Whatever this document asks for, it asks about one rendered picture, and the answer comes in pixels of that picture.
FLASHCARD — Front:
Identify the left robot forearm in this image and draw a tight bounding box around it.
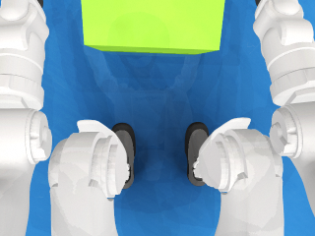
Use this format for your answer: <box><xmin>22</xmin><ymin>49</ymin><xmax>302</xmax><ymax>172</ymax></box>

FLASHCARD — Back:
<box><xmin>0</xmin><ymin>0</ymin><xmax>49</xmax><ymax>111</ymax></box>

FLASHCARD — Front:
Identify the carton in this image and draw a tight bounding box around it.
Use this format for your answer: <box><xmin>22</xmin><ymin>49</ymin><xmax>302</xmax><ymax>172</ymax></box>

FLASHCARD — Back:
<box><xmin>81</xmin><ymin>0</ymin><xmax>225</xmax><ymax>55</ymax></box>

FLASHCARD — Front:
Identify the robot right upper arm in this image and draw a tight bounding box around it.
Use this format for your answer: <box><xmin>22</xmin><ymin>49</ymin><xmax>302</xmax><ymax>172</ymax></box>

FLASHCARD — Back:
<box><xmin>269</xmin><ymin>101</ymin><xmax>315</xmax><ymax>216</ymax></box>

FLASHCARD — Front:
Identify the robot right shin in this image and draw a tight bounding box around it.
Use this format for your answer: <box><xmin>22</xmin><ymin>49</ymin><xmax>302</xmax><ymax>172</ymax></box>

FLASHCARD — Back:
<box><xmin>193</xmin><ymin>117</ymin><xmax>284</xmax><ymax>188</ymax></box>

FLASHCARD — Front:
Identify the right robot forearm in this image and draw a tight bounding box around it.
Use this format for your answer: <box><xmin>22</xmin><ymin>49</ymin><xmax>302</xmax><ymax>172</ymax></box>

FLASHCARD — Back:
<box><xmin>253</xmin><ymin>0</ymin><xmax>315</xmax><ymax>106</ymax></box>

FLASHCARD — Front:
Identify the robot left upper arm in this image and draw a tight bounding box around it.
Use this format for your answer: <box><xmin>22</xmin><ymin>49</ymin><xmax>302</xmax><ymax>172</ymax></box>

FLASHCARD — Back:
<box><xmin>0</xmin><ymin>108</ymin><xmax>52</xmax><ymax>236</ymax></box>

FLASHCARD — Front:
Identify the right robot thigh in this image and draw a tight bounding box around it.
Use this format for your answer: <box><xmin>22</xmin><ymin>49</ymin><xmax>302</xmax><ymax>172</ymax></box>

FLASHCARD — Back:
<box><xmin>206</xmin><ymin>129</ymin><xmax>284</xmax><ymax>236</ymax></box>

